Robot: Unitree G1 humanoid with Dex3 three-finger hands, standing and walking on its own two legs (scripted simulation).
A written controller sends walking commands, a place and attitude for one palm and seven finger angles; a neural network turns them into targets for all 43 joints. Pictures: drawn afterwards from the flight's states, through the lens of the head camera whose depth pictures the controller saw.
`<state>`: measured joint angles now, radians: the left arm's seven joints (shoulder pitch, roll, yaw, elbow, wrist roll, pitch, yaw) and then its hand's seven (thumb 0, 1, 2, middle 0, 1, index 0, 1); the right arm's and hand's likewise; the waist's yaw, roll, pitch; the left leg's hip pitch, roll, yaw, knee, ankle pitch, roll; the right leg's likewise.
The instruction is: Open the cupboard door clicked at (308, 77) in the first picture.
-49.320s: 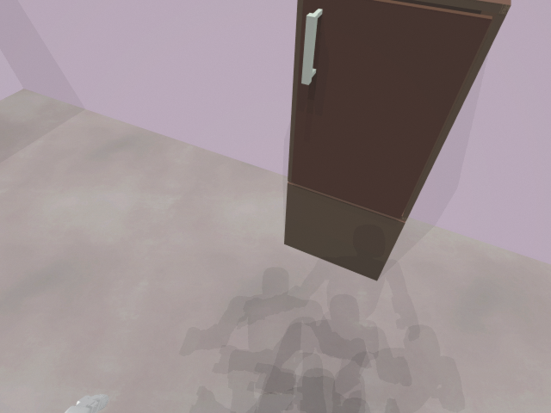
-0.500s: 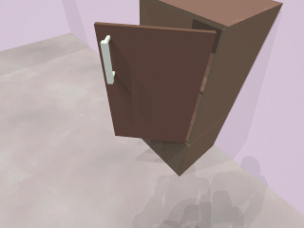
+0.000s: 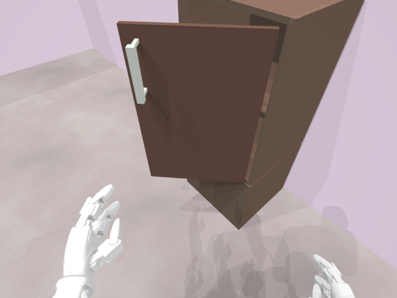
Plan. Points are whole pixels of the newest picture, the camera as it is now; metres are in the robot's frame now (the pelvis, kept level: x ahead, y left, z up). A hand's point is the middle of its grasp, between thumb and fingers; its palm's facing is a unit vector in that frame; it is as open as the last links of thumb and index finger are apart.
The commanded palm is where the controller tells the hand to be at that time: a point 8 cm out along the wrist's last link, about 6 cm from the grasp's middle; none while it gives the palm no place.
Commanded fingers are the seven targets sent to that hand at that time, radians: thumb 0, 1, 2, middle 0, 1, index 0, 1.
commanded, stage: raise the hand with hooked fingers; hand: left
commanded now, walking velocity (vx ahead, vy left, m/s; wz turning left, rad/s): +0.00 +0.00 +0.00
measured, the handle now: (138, 72) +0.62 +0.17 +0.17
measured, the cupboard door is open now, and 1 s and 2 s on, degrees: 43 43 43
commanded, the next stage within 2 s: move the hooked fingers beside the handle in 1.82 s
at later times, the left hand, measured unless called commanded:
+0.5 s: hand (95, 232) +0.23 +0.19 +0.06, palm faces -0.06 -1.00 -0.08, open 10.7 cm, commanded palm +0.19 +0.25 +0.07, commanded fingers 0.00 -0.03 0.50 -0.27 -0.90 -0.27 -0.90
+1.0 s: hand (56, 183) +0.29 +0.26 +0.13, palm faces +0.00 -1.00 -0.08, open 13.5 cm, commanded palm +0.26 +0.30 +0.15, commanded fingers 0.00 -0.50 0.30 -0.30 -1.20 -0.30 -1.20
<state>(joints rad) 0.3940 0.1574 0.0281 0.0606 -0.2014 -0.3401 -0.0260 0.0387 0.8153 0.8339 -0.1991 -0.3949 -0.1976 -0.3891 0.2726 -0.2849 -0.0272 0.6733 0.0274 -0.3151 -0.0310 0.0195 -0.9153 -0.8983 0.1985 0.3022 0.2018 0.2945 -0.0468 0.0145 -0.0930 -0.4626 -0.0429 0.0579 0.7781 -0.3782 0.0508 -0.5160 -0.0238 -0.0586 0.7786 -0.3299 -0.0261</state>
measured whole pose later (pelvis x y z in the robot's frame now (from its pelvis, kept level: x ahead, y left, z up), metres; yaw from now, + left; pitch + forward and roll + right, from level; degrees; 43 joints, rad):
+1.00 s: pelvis +0.04 +0.00 +0.02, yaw +1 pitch +2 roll -2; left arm 0.08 0.41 0.38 0.10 -0.36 -0.08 -0.45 -0.01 -0.38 0.34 -0.29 -1.13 -0.29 -1.13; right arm 0.24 -0.27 0.06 0.56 0.07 -0.27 -0.10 0.01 -0.90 -0.90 0.20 0.30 0.20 0.29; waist 0.03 0.03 -0.04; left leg -0.32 -0.02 0.02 0.68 -0.39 0.05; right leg -0.34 0.01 -0.09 0.62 -0.31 -0.02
